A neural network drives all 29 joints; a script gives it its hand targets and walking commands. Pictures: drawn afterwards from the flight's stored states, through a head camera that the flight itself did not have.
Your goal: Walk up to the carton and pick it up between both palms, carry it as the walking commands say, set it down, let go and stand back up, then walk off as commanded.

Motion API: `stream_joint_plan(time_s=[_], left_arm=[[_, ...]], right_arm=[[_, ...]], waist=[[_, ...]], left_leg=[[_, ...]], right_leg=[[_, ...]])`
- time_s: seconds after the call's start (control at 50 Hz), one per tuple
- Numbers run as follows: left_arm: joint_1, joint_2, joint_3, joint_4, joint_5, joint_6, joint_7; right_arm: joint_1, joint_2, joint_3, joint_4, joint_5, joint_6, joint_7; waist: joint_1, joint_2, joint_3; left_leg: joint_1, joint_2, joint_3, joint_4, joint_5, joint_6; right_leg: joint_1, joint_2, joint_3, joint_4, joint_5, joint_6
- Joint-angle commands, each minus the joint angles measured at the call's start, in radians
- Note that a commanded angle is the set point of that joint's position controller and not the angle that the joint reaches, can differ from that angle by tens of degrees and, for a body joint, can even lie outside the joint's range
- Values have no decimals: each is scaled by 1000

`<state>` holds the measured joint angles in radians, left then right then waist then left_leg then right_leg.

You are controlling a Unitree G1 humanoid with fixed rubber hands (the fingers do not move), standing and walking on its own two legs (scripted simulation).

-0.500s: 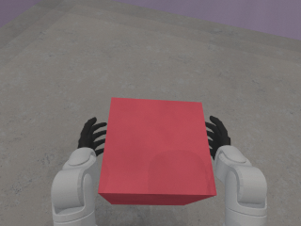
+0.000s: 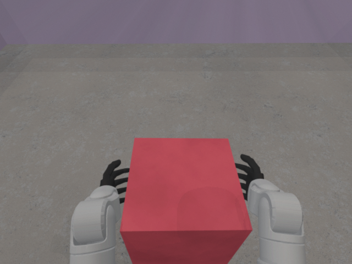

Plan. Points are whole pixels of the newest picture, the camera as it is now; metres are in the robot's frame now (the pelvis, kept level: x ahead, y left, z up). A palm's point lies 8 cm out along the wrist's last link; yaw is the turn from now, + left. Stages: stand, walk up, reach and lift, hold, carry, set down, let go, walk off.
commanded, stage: carry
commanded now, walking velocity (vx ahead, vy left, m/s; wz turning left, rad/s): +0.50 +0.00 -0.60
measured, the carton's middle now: (180, 206) +0.27 +0.01 -0.01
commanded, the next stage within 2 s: none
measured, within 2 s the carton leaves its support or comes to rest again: neither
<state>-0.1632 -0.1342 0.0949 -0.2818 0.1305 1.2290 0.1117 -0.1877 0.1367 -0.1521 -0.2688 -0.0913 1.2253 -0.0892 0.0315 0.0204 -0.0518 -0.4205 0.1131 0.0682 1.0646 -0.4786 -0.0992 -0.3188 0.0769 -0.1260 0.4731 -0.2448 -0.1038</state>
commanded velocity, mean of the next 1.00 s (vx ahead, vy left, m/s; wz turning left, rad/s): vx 0.50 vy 0.00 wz -0.60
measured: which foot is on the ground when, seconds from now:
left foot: up 0.00-0.20, down 0.22-0.68, up 0.70-1.00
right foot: down 0.00-0.22, up 0.24-0.62, down 0.64-1.00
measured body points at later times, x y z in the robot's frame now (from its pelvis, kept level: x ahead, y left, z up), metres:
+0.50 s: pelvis +0.27 -0.03 +0.02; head +0.25 -0.02 +0.47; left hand +0.57 +0.00 +0.09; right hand +0.45 -0.28 +0.09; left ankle +0.23 +0.09 -0.73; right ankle +0.28 -0.19 -0.69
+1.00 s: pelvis +0.49 -0.23 +0.00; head +0.58 -0.26 +0.44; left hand +0.82 -0.25 +0.04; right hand +0.66 -0.51 +0.05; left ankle +0.63 -0.19 -0.72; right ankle +0.40 -0.23 -0.73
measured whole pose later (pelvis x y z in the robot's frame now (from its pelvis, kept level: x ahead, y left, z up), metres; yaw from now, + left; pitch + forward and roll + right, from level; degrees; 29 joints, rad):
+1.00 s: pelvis +0.49 -0.23 +0.00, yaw -33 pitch +6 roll -1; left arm -0.18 -0.14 0.11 -0.42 0.06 1.18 0.13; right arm -0.17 0.14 -0.13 -0.42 -0.05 1.15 -0.11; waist 0.03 -0.03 0.10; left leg -0.57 0.05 0.08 0.61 -0.22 -0.07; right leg -0.19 0.16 0.02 0.37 -0.28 -0.13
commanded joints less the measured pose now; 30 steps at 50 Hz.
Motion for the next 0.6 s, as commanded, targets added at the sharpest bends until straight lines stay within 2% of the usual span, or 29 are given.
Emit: stream_joint_plan(time_s=[0.0, 0.02, 0.08, 0.1, 0.12, 0.14, 0.16, 0.18, 0.2, 0.22, 0.24, 0.28, 0.3, 0.32, 0.36, 0.42, 0.46, 0.5, 0.54, 0.56, 0.58], left_arm=[[-535, -940, -709, -263, -505, -50, -297], [-532, -943, -716, -277, -509, -52, -294], [-518, -936, -725, -296, -505, -55, -286], [-503, -921, -725, -306, -500, -56, -282], [-491, -902, -724, -282, -490, -52, -279], [-481, -874, -736, -280, -481, -53, -275], [-493, -867, -749, -288, -474, -47, -272], [-502, -838, -759, -301, -466, -45, -268], [-470, -828, -743, -263, -448, -37, -270], [-449, -832, -745, -275, -457, -32, -275], [-432, -845, -743, -234, -447, -22, -277], [-426, -835, -732, -195, -429, -21, -283], [-405, -835, -710, -152, -417, -22, -286], [-437, -852, -711, -137, -418, -25, -290], [-479, -881, -708, -133, -419, -32, -295], [-495, -908, -694, -121, -421, -31, -294], [-505, -912, -678, -106, -418, -21, -294], [-507, -907, -664, -96, -415, -8, -295], [-538, -902, -663, -91, -418, -1, -298], [-512, -904, -656, -54, -413, 6, -299], [-506, -904, -650, -44, -409, 5, -299]], right_arm=[[-480, 1020, 755, -225, 418, -56, 215], [-469, 1017, 752, -244, 416, -63, 209], [-438, 997, 747, -272, 408, -71, 201], [-409, 994, 742, -261, 402, -70, 200], [-384, 981, 745, -248, 389, -71, 200], [-364, 957, 741, -242, 381, -71, 205], [-366, 941, 735, -229, 379, -71, 208], [-336, 938, 722, -196, 379, -65, 210], [-321, 950, 724, -167, 374, -52, 213], [-317, 939, 739, -174, 372, -50, 210], [-299, 944, 749, -133, 371, -44, 216], [-316, 931, 764, -127, 382, -44, 231], [-351, 930, 773, -132, 391, -40, 235], [-374, 941, 767, -115, 393, -34, 238], [-463, 961, 790, -155, 419, -32, 248], [-543, 955, 802, -217, 448, -26, 260], [-560, 952, 798, -215, 449, -16, 264], [-543, 936, 784, -190, 441, -2, 266], [-516, 939, 769, -125, 421, 12, 268], [-500, 941, 771, -107, 416, 18, 268], [-483, 938, 768, -64, 404, 26, 271]], waist=[[-7, -159, -395], [-9, -146, -403], [-22, -168, -420], [-38, -109, -445], [-59, -54, -485], [-83, 95, -543], [-52, 356, -545], [-49, 319, -514], [-46, 240, -462], [-47, 160, -450], [-50, 144, -424], [-55, 161, -359], [-60, 141, -320], [-61, 122, -288], [-62, 92, -239], [-59, 103, -163], [-53, 138, -119], [-50, 171, -87], [-38, 201, -113], [-31, 153, -138], [-4, 55, -168]], left_leg=[[-122, -29, -9, -282, 151, 3], [-88, -34, -3, -344, 208, 7], [18, -75, 64, -518, 358, 19], [151, -94, 99, -647, 423, 35], [382, -82, 114, -741, 494, 67], [657, 138, -106, -789, 491, 140], [866, 390, -400, -742, 856, 225], [887, 395, -377, -665, 1001, 272], [856, 376, -329, -643, 1086, 258], [845, 362, -291, -671, 972, 251], [764, 328, -224, -728, 800, 219], [643, 290, -149, -829, 509, 183], [641, 295, -134, -849, 464, 189], [613, 312, -110, -858, 471, 192], [556, 304, -25, -889, 394, 169], [487, 270, 103, -906, 366, 127], [433, 258, 157, -907, 355, 110], [420, 252, 187, -881, 418, 102], [429, 237, 232, -758, 586, 84], [408, 195, 265, -604, 666, 66], [325, 150, 284, -372, 696, 36]], right_leg=[[460, -324, 357, -156, 669, -130], [458, -318, 343, -148, 702, -123], [441, -260, 251, -82, 715, -87], [389, -214, 177, 0, 763, -58], [242, -153, 95, 150, 742, -10], [-33, -92, 81, 351, 429, 42], [-323, -3, 69, 561, -193, 75], [-419, -82, 159, 724, -258, 83], [-460, -110, 153, 769, -267, 71], [-468, -145, 156, 676, -226, 67], [-400, -156, 130, 561, -201, 75], [-293, -157, 95, 434, -170, 90], [-302, -140, 73, 407, -166, 89], [-292, -149, 73, 374, -147, 84], [-245, -151, 37, 275, -80, 88], [-199, -122, -48, 220, 62, 85], [-158, -122, -73, 191, 88, 83], [-132, -107, -101, 169, 56, 77], [-48, -69, -116, 119, 15, 55], [37, -27, -117, 87, -9, 38], [176, -33, -24, 0, -6, 1]])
